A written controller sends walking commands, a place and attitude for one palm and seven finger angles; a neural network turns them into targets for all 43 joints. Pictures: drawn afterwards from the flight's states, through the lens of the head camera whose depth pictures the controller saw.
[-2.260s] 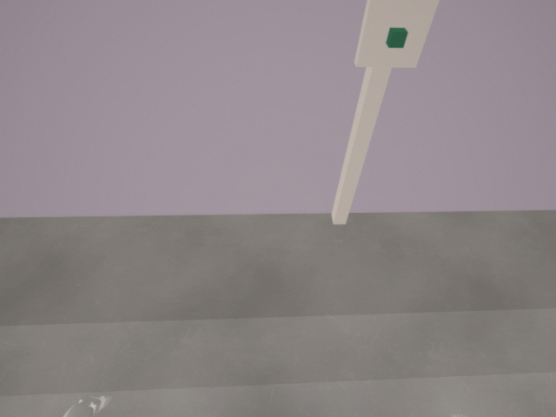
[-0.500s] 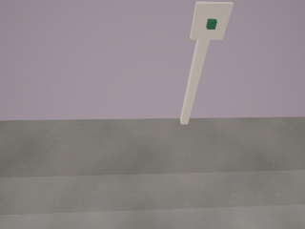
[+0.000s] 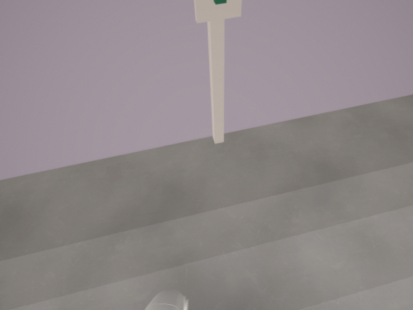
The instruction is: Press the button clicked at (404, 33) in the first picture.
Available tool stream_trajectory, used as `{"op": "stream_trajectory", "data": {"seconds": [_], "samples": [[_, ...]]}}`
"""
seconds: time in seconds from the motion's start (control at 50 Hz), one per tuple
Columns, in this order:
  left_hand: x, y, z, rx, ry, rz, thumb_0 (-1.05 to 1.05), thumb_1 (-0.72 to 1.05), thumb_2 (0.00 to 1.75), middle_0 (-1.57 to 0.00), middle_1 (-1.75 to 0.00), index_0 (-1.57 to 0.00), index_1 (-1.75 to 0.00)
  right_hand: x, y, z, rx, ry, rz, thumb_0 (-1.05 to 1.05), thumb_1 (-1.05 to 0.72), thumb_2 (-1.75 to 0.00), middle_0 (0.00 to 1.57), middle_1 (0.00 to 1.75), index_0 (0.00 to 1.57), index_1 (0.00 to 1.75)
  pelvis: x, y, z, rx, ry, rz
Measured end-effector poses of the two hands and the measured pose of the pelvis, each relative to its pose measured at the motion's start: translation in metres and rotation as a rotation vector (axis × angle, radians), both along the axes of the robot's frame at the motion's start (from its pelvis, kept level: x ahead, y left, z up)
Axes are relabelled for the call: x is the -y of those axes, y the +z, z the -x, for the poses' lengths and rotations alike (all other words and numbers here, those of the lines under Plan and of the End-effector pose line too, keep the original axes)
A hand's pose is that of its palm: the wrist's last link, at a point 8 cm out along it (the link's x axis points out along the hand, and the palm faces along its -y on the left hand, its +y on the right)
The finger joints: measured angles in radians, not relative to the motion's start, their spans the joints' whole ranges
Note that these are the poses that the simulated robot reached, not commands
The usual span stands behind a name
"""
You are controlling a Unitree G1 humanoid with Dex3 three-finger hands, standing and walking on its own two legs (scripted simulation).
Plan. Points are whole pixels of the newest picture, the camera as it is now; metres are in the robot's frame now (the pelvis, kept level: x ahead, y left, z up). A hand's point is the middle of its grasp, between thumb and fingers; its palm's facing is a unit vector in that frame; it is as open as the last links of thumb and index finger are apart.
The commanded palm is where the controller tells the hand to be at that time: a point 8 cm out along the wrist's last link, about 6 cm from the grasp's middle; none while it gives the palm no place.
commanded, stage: walk to a spot facing it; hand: left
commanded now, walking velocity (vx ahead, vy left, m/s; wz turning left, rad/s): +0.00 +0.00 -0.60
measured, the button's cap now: out of the picture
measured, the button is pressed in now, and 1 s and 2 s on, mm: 0 0 0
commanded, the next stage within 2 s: turn to face it in 1.96 s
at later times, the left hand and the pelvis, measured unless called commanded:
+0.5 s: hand out of the picture +0.09 +0.25 -0.16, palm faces -0.20 -0.95 -0.24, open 7.4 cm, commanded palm none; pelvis -0.04 +0.05 +0.01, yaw -16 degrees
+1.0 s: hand (203, 270) +0.22 +0.04 -0.15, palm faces -0.59 -0.78 -0.21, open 7.4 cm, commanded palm none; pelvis +0.00 -0.03 -0.01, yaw -35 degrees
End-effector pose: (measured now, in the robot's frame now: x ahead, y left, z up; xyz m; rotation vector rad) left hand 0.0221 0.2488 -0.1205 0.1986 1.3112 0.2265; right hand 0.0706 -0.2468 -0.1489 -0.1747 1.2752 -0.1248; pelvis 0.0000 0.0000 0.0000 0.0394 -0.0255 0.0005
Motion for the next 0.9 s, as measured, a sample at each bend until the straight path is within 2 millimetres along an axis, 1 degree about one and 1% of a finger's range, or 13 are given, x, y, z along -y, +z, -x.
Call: {"op": "stream_trajectory", "data": {"seconds": [0.1, 0.2, 0.28, 0.38, 0.42, 0.48, 0.54, 0.62, 0.68, 0.74, 0.8, 0.86, 0.9], "samples": [[0.009, 0.005, -0.004, -0.006, -0.05, 0.015, 0.01, 0.9, 0.9, -0.21, -0.3, -0.2, -0.3, 0.015, 0.013, 0.011, 0.032, -0.056, 0.024, 0.01, -0.91, -0.9, 0.2, 0.3, 0.2, 0.3, 0.004, 0.007, 0.006, -0.027, -0.056, -0.009], [0.005, 0.006, -0.017, 0.016, -0.099, 0.015, 0.01, 0.9, 0.9, -0.21, -0.3, -0.2, -0.3, 0.023, 0.02, 0.023, 0.059, -0.104, 0.058, 0.01, -0.91, -0.9, 0.19, 0.3, 0.2, 0.3, 0.0, 0.008, 0.013, -0.044, -0.107, -0.003], [-0.005, 0.004, -0.029, 0.039, -0.14, 0.014, 0.01, 0.9, 0.9, -0.21, -0.3, -0.2, -0.3, 0.019, 0.026, 0.032, 0.08, -0.136, 0.079, 0.01, -0.91, -0.9, 0.19, 0.3, 0.2, 0.3, -0.008, 0.008, 0.018, -0.053, -0.151, 0.003], [-0.025, -0.003, -0.042, 0.05, -0.202, 0.019, 0.01, 0.9, 0.9, -0.2, -0.3, -0.2, -0.3, 0.003, 0.034, 0.046, 0.122, -0.186, 0.101, 0.01, -0.91, -0.9, 0.19, 0.3, 0.2, 0.3, -0.026, 0.005, 0.028, -0.065, -0.215, 0.015], [-0.035, -0.009, -0.049, 0.052, -0.229, 0.025, 0.01, 0.9, 0.9, -0.2, -0.3, -0.2, -0.3, -0.006, 0.037, 0.057, 0.142, -0.212, 0.116, 0.01, -0.91, -0.9, 0.19, 0.3, 0.2, 0.3, -0.036, 0.003, 0.031, -0.069, -0.234, 0.025], [-0.045, -0.012, -0.063, 0.057, -0.265, 0.037, 0.01, 0.9, 0.9, -0.2, -0.3, -0.2, -0.3, -0.022, 0.042, 0.086, 0.126, -0.26, 0.133, 0.01, -0.91, -0.9, 0.2, 0.3, 0.2, 0.3, -0.047, 0.004, 0.036, -0.06, -0.267, 0.03], [-0.05, -0.008, -0.076, 0.069, -0.313, 0.047, 0.01, 0.9, 0.9, -0.2, -0.3, -0.2, -0.3, -0.034, 0.047, 0.114, 0.081, -0.301, 0.136, 0.01, -0.9, -0.9, 0.2, 0.3, 0.2, 0.3, -0.052, 0.009, 0.037, -0.052, -0.311, 0.043], [-0.048, -0.005, -0.088, 0.058, -0.381, 0.057, 0.01, 0.91, 0.9, -0.2, -0.3, -0.2, -0.3, -0.046, 0.046, 0.142, 0.057, -0.369, 0.128, 0.01, -0.9, -0.9, 0.2, 0.3, 0.2, 0.3, -0.055, 0.011, 0.033, -0.054, -0.383, 0.053], [-0.035, -0.005, -0.101, 0.035, -0.445, 0.065, 0.01, 0.91, 0.9, -0.2, -0.3, -0.19, -0.3, -0.053, 0.043, 0.164, 0.046, -0.437, 0.112, 0.01, -0.9, -0.9, 0.2, 0.3, 0.2, 0.3, -0.052, 0.011, 0.03, -0.055, -0.431, 0.054], [-0.009, -0.005, -0.122, 0.029, -0.52, 0.077, 0.01, 0.91, 0.9, -0.2, -0.3, -0.19, -0.3, -0.061, 0.038, 0.194, 0.003, -0.513, 0.088, 0.01, -0.9, -0.9, 0.2, 0.3, 0.2, 0.3, -0.044, 0.011, 0.026, -0.056, -0.477, 0.049], [0.03, -0.004, -0.151, 0.049, -0.605, 0.094, 0.01, 0.91, 0.9, -0.2, -0.3, -0.19, -0.3, -0.068, 0.032, 0.227, -0.072, -0.592, 0.055, 0.01, -0.9, -0.9, 0.2, 0.3, 0.2, 0.3, -0.03, 0.009, 0.022, -0.06, -0.522, 0.045], [0.08, -0.003, -0.182, 0.097, -0.695, 0.11, 0.01, 0.91, 0.9, -0.2, -0.3, -0.19, -0.3, -0.07, 0.023, 0.259, -0.157, -0.67, 0.017, 0.01, -0.9, -0.9, 0.2, 0.3, 0.2, 0.3, -0.011, 0.003, 0.017, -0.065, -0.565, 0.039], [0.115, -0.004, -0.203, 0.154, -0.746, 0.12, 0.01, 0.91, 0.9, -0.2, -0.3, -0.19, -0.3, -0.068, 0.013, 0.277, -0.21, -0.707, -0.009, 0.01, -0.9, -0.9, 0.2, 0.3, 0.2, 0.3, 0.005, -0.006, 0.012, -0.066, -0.58, 0.036]]}}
